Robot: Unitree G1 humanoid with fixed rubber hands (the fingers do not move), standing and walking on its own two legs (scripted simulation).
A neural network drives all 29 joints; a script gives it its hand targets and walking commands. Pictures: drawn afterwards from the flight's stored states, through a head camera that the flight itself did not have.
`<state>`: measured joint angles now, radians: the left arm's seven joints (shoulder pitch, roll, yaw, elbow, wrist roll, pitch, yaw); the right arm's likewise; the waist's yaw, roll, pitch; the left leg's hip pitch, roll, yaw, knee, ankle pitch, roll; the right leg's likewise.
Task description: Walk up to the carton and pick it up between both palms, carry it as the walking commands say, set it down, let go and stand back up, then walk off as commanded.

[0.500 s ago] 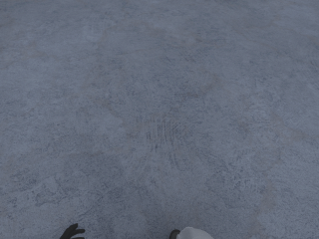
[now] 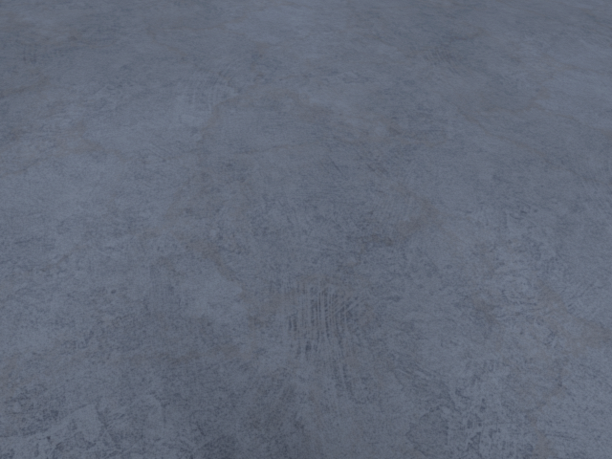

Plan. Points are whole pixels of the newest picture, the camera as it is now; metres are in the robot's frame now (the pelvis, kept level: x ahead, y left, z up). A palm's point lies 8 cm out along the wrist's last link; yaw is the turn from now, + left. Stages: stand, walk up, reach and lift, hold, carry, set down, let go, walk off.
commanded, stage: stand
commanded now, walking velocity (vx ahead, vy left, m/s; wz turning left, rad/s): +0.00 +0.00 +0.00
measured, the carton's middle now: out of the picture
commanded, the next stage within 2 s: none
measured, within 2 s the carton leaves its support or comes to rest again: neither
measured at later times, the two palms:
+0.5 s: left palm out of the picture +0.02 +0.21 -0.14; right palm out of the picture +0.02 -0.22 -0.14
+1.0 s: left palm out of the picture -0.01 +0.20 -0.14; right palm out of the picture +0.00 -0.21 -0.14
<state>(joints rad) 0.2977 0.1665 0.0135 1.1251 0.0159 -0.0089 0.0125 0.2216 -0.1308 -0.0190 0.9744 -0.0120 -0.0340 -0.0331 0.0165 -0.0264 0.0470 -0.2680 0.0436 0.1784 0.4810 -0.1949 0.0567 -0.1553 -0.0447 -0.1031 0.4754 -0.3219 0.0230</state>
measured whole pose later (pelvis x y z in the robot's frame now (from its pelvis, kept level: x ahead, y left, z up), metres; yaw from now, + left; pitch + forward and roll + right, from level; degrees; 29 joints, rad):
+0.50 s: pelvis +0.03 -0.01 +0.01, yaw +0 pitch -2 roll +0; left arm 0.29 0.14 -0.02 1.17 0.01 -0.02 0.04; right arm 0.31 -0.13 -0.02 1.12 -0.01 -0.02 -0.04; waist -0.01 -0.01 0.03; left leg -0.16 0.02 0.19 0.37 -0.19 0.04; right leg -0.04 -0.05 -0.10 0.35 -0.28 0.02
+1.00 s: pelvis +0.03 +0.00 +0.01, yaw +0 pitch -1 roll +0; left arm 0.34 0.11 -0.02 1.17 0.01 -0.02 0.05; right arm 0.34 -0.11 -0.01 1.15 -0.01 -0.02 -0.04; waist -0.01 -0.01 0.03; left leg -0.16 0.02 0.19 0.37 -0.19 0.04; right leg -0.05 -0.06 -0.10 0.34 -0.27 0.03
